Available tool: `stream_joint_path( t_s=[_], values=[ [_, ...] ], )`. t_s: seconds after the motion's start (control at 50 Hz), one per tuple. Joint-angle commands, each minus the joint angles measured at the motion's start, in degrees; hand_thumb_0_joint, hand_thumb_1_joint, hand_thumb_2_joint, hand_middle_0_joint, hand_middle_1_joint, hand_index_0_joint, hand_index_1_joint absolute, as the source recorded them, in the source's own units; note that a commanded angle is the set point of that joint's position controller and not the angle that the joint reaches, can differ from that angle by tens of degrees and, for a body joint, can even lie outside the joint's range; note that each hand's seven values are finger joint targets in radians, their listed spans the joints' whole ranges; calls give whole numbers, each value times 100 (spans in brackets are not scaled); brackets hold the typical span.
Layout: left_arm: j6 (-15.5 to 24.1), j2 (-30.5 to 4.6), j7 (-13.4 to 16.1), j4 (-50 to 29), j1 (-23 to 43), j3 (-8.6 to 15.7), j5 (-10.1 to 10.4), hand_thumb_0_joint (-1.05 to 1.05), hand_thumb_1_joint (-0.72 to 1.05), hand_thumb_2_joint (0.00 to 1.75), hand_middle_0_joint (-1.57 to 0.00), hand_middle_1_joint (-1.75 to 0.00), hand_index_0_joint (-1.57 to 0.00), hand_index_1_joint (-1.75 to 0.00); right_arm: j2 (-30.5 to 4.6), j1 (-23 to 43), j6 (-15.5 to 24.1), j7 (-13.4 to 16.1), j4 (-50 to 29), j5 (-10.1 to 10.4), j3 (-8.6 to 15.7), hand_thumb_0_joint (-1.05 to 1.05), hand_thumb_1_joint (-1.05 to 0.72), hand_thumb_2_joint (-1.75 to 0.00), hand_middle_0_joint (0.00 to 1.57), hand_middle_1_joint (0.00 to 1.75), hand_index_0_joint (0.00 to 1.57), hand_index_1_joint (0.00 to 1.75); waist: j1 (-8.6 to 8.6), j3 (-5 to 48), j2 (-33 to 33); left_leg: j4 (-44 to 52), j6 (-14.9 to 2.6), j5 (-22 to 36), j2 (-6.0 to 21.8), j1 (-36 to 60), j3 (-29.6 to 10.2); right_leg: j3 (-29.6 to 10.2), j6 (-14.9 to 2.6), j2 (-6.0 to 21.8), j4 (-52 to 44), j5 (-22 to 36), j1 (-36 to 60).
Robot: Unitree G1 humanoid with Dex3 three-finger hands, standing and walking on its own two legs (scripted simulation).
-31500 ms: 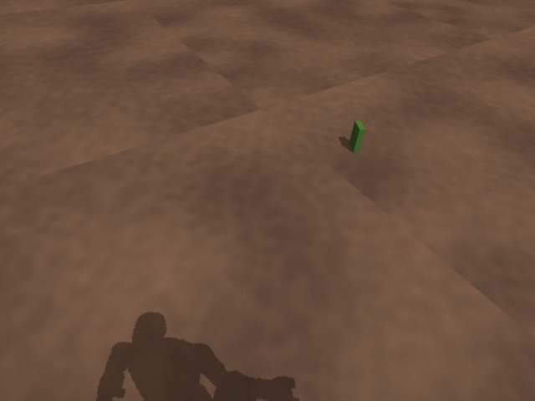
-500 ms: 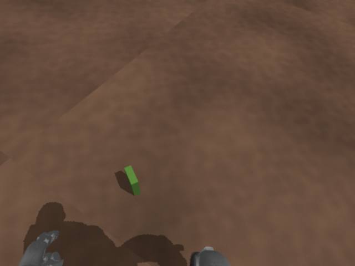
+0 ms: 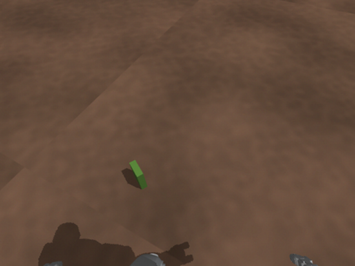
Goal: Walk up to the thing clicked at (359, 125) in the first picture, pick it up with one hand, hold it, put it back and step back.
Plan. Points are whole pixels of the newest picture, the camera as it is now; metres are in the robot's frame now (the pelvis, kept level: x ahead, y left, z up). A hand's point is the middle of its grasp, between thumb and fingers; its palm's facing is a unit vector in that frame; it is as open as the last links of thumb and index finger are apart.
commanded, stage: step back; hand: left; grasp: from the side
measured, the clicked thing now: (138, 175) +0.64 +0.26 -0.68
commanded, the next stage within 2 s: none
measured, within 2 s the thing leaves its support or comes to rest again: neither
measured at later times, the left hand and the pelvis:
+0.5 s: hand out of the picture -0.06 +0.29 -0.16, palm faces +0.02 -0.94 -0.35, open 7.3 cm; pelvis -0.14 +0.02 +0.01, yaw +1 degrees
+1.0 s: hand out of the picture -0.20 +0.25 -0.14, palm faces +0.02 -0.90 -0.44, open 7.4 cm; pelvis -0.31 -0.03 -0.01, yaw +3 degrees
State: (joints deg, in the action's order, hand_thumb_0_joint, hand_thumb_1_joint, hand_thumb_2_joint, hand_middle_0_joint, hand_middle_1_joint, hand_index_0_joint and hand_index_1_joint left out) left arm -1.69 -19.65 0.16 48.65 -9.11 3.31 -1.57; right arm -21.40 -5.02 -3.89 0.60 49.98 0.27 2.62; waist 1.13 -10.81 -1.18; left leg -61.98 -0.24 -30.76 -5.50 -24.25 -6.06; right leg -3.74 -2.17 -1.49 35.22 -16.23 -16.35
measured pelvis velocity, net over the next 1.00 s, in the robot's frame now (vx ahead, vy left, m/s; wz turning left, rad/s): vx -0.31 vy -0.03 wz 0.05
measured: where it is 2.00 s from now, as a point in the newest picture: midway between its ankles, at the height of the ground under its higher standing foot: outside the picture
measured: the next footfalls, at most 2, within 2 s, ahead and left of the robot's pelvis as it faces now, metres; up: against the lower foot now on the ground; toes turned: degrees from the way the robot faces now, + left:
left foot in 0.22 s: -0.06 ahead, +0.13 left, +0.00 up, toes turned +0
right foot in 0.68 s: -0.22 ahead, -0.14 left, +0.00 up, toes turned +1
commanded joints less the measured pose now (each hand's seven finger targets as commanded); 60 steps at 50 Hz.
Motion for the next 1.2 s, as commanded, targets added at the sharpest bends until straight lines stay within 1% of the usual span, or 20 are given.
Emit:
stream_joint_path(
  t_s=[0.0, 0.12, 0.2, 0.24, 0.26, 0.28, 0.34, 0.5, 0.62, 0.66, 0.7, 0.72, 0.74, 0.8, 0.96, 1.02, 1.06, 1.08, 1.12, 1.18],
  values=[
    [140, -1386, 162, -750, 343, 439, -25, 0, 90, 90, -20, -30, -20, -30, -1186, -483, 173, 142, -262, -11, 271, 0, -90, -90, 20, 30, 20, 30, -48, 1116, 745, -778, 111, 229, -231, 0, -271, -975, -897, 1124, -1035, 2587, 251],
    [23, -1378, 196, -857, -159, 466, -55, 0, 90, 90, -20, -30, -20, -30, -1056, -497, 284, 184, -420, -60, 220, 0, -90, -90, 20, 30, 20, 30, 192, 1673, 1421, 1774, 205, 60, 307, -225, 140, -1101, -996, 1353, -574, 3028, 1923],
    [-129, -1453, 126, -1029, 299, 386, 50, 0, 90, 90, -20, -30, -20, -30, -1113, -1127, 328, 122, -120, -197, 358, 0, -90, -90, 20, 30, 20, 30, -203, 1550, 1105, 3949, -45, 2053, 401, 1376, 487, -802, -443, 1039, -5, 1781, 499],
    [-146, -1114, 131, -1043, 182, 321, 79, 0, 90, 90, -20, -30, -20, -30, -1975, -652, 331, 59, -290, -358, 532, 0, -90, -90, 20, 30, 20, 30, -132, 1198, -1242, 4574, -820, 2397, 2337, 1690, -2296, -87, 66, -490, 1620, -1534, -1625],
    [-130, -1423, 231, -1028, 648, 491, -13, 0, 90, 90, -20, -30, -20, -30, -2270, -565, 336, 34, -413, -312, 590, 0, -90, -90, 20, 30, 20, 30, -489, 968, -1304, 4694, -1415, 2314, 2896, 351, -2806, -702, 182, -518, 2732, -2249, -996],
    [-129, -1546, 217, -971, 594, 506, -32, 0, 90, 90, -20, -30, -20, -30, -2075, -207, 391, 74, -463, -287, 561, 0, -90, -90, 20, 30, 20, 30, -300, 759, -1183, 4718, -1638, 2274, 2982, 125, -2751, -910, 155, -352, 3447, -1889, -930],
    [-151, -1338, 144, -625, -228, 472, 98, 0, 90, 90, -20, -30, -20, -30, -1342, 323, 438, 117, -577, -311, 360, 0, -90, -90, 20, 30, 20, 30, 304, 741, -592, 4083, -857, 3668, 1745, 940, -690, -1009, 103, -607, 3972, -980, -1469],
    [-69, -1261, 99, -706, -166, 431, 5, 0, 90, 90, -20, -30, -20, -30, -1395, -584, 403, 155, -591, -175, 470, 0, -90, -90, 20, 30, 20, 30, -332, 1398, -820, 3578, -1398, 3885, 2018, 2401, -669, -555, 553, -245, 2510, -1255, -1301],
    [-35, -1264, 4, -260, -903, 416, 11, 0, 90, 90, -20, -30, -20, -30, -1691, -114, 229, 103, -784, -201, 514, 0, -90, -90, 20, 30, 20, 30, -60, 1679, -1066, 3327, -1079, 2841, 1933, 1343, -509, 212, 276, 68, -193, -609, 334],
    [-31, -1340, -14, -11, -1328, 493, -37, 0, 90, 90, -20, -30, -20, -30, -1599, 15, 162, 69, -802, -147, 466, 0, -90, -90, 20, 30, 20, 30, 158, 1647, -824, 3157, -709, 2062, 1711, 601, -392, 317, 60, 32, -871, -102, 999],
    [-38, -2105, -46, -312, -933, 670, -115, 0, 90, 90, -20, -30, -20, -30, -1080, 241, 192, 106, -990, -69, 350, 0, -90, -90, 20, 30, 20, 30, 297, 989, 1530, 1414, -47, 117, 52, -832, 171, -2274, -746, 1616, -1849, -945, 192],
    [-43, -2574, -18, -564, -255, 726, -163, 0, 90, 90, -20, -30, -20, -30, -1287, 294, 173, 209, -925, -129, 453, 0, -90, -90, 20, 30, 20, 30, 356, 591, 2065, 4, 137, -447, 129, -318, -1, -3183, -1501, 2585, -2318, -1103, -1354],
    [-6, -2359, 32, -743, 246, 674, -132, 0, 90, 90, -20, -30, -20, -30, -1483, 8, 168, 194, -763, -72, 517, 0, -90, -90, 20, 30, 20, 30, 52, 353, 1909, -579, 71, -220, 325, 78, -384, -3033, -1463, 2623, -2392, -1077, -1973],
    [40, -1530, 90, -834, 682, 514, -114, 0, 90, 90, -20, -30, -20, -30, -1201, -531, 212, 144, -452, -20, 352, 0, -90, -90, 20, 30, 20, 30, -303, 551, 900, -753, 48, 539, -221, -274, -235, -689, -738, 1266, -1219, 1256, -718],
    [-123, -1447, 183, -911, -159, 493, -73, 0, 90, 90, -20, -30, -20, -30, -949, -709, 424, 195, -534, -172, 227, 0, -90, -90, 20, 30, 20, 30, 180, 1519, 1355, 2793, 118, 635, 349, -79, 553, -680, -771, 1413, 96, 3119, 1766],
    [-226, -1345, 109, -1022, -57, 346, 6, 0, 90, 90, -20, -30, -20, -30, -1266, -1078, 389, 178, -309, -234, 408, 0, -90, -90, 20, 30, 20, 30, 37, 1678, 568, 3942, -195, 2653, 788, 1530, -81, -484, -280, 991, 636, 1655, 204],
    [-214, -1332, 173, -1116, 414, 371, 82, 0, 90, 90, -20, -30, -20, -30, -2305, -707, 334, 135, -541, -247, 565, 0, -90, -90, 20, 30, 20, 30, -269, 1470, -1440, 4316, -1739, 3471, 2986, 784, -2572, 36, 157, -85, 2648, -2108, -821],
    [-225, -1550, 182, -1033, 498, 432, 39, 0, 90, 90, -20, -30, -20, -30, -2258, -291, 404, 193, -617, -267, 598, 0, -90, -90, 20, 30, 20, 30, -166, 1135, -1328, 4425, -1952, 3297, 3235, 100, -2824, -633, 150, 161, 3517, -2073, -520],
    [-208, -1441, 97, -758, 171, 430, 99, 0, 90, 90, -20, -30, -20, -30, -1613, -93, 420, 201, -648, -325, 387, 0, -90, -90, 20, 30, 20, 30, 71, 1168, -540, 3862, -1508, 3989, 2195, 473, -1093, -656, 113, -180, 3763, -1559, -607],
    [-115, -1304, 24, -572, -132, 395, 75, 0, 90, 90, -20, -30, -20, -30, -1368, -258, 436, 136, -541, -296, 352, 0, -90, -90, 20, 30, 20, 30, 40, 1179, -570, 3819, -1033, 2599, 1597, 799, -505, -278, 138, -213, 2838, -1160, -665]
  ],
)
